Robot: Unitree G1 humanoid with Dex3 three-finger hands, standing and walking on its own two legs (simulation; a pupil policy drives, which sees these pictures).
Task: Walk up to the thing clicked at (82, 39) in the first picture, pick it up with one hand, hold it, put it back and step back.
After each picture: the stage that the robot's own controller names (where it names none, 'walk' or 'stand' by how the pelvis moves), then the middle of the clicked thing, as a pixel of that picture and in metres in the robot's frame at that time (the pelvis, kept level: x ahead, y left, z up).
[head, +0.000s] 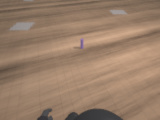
stand; (81, 43) +1.58 +0.26 -0.65
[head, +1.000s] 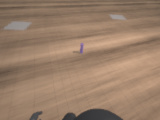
walk; (81, 48) +1.45 +0.18 -0.65
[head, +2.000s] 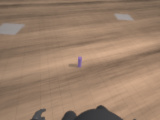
walk; (79, 62) +0.96 +0.17 -0.65
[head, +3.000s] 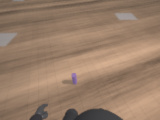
walk; (74, 79) +0.60 +0.22 -0.63
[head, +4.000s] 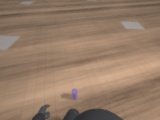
walk; (74, 94) +0.40 +0.18 -0.63
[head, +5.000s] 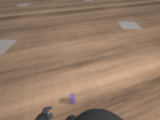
stand; (72, 99) +0.35 +0.20 -0.66
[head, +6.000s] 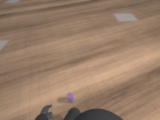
stand; (70, 98) +0.31 +0.24 -0.65
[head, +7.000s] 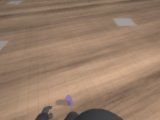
stand; (69, 100) +0.30 +0.23 -0.66
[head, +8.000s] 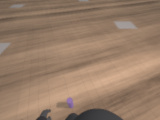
stand; (70, 103) +0.30 +0.22 -0.66
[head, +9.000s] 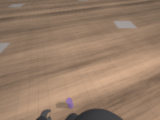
stand; (70, 103) +0.29 +0.23 -0.66
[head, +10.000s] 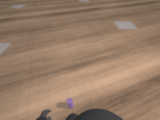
stand; (70, 103) +0.29 +0.22 -0.66
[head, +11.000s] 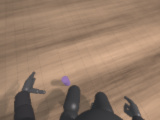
go down; (66, 81) +0.32 +0.24 -0.47
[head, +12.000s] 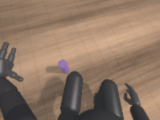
go down; (64, 67) +0.36 +0.27 -0.28
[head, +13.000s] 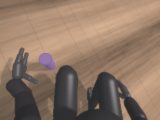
close in; (48, 63) +0.34 +0.31 -0.18
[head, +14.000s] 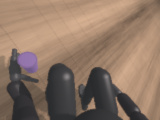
close; (30, 64) +0.31 +0.32 -0.14
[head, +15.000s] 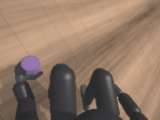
lift; (33, 68) +0.28 +0.32 -0.15
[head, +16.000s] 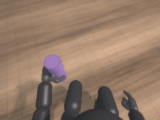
lift; (58, 71) +0.30 +0.22 +0.04
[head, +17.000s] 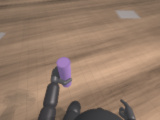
hold; (65, 74) +0.30 +0.18 +0.05
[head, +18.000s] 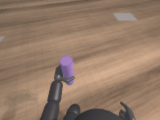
hold; (68, 72) +0.32 +0.17 +0.05
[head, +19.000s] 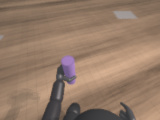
crouch; (69, 72) +0.33 +0.16 +0.04
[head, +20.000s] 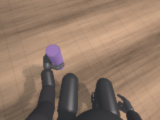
lower; (57, 59) +0.38 +0.25 -0.05
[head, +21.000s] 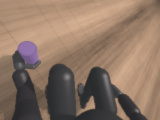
lower; (31, 57) +0.35 +0.32 -0.14
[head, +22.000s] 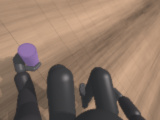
lower; (31, 59) +0.34 +0.32 -0.15
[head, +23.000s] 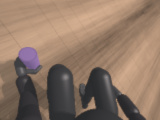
lower; (32, 62) +0.32 +0.32 -0.15
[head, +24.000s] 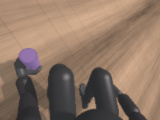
lower; (32, 63) +0.32 +0.32 -0.15
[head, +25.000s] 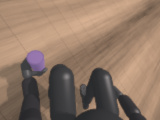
loosen; (38, 64) +0.32 +0.30 -0.14
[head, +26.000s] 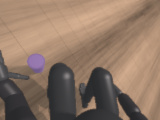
rise; (37, 65) +0.31 +0.29 -0.15
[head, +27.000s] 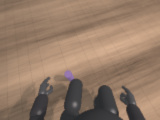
walk; (69, 76) +0.34 +0.23 -0.40
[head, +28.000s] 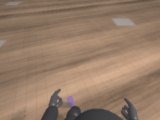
stand; (70, 102) +0.30 +0.20 -0.59
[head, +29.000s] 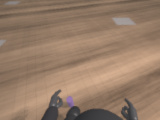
stand; (70, 102) +0.29 +0.21 -0.59
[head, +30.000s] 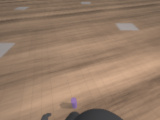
stand; (74, 103) +0.31 +0.18 -0.65
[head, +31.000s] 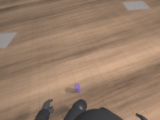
walk; (77, 88) +0.37 +0.20 -0.63
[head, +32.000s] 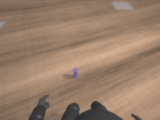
walk; (75, 73) +0.59 +0.17 -0.64
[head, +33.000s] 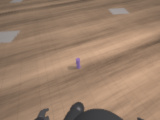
stand; (78, 63) +0.89 +0.28 -0.63
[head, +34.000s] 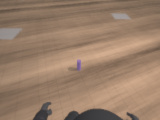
stand; (78, 65) +0.90 +0.22 -0.65
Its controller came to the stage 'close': yes
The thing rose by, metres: 0.69
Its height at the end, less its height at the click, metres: +0.00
